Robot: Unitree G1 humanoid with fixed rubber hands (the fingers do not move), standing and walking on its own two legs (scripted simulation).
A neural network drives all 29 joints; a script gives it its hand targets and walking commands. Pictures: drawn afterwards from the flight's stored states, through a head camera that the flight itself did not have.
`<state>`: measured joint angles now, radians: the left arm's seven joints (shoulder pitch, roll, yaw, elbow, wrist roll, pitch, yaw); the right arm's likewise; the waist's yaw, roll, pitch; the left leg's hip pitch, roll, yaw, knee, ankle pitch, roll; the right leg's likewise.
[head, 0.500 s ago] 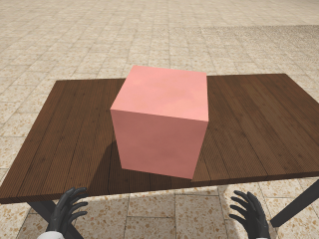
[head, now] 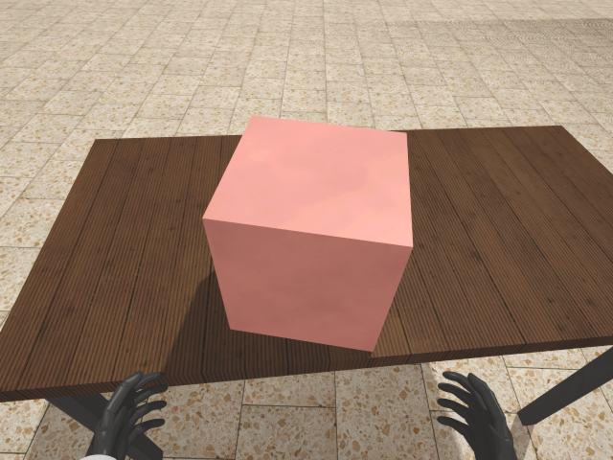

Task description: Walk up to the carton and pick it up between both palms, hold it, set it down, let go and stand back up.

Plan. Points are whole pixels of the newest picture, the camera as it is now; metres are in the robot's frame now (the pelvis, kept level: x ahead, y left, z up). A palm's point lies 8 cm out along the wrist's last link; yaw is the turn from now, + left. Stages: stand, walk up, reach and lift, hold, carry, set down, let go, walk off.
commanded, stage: set down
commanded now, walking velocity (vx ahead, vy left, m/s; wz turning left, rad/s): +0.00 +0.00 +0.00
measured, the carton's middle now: (313, 236) +0.43 -0.02 +0.06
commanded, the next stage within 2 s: let go in 0.60 s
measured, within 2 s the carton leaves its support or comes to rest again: neither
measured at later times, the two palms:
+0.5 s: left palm out of the picture +0.16 +0.23 -0.05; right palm out of the picture +0.13 -0.22 -0.05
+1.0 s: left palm out of the picture +0.15 +0.22 -0.07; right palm out of the picture +0.14 -0.22 -0.07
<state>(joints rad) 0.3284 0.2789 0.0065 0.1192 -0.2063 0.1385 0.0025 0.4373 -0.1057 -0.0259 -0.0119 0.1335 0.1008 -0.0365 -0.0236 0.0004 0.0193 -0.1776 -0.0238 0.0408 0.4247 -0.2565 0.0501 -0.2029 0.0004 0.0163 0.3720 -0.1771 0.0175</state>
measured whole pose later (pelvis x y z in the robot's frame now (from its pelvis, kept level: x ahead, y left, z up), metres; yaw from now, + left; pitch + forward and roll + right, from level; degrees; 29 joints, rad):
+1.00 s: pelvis +0.01 -0.01 +0.00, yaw +0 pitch +1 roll -1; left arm 0.32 0.23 0.01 0.38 -0.11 0.11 0.01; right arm 0.28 -0.14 -0.03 0.54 0.01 -0.17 0.05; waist -0.02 0.00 0.04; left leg -0.17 -0.02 0.04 0.41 -0.26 0.04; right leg -0.20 0.01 0.02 0.37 -0.18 0.01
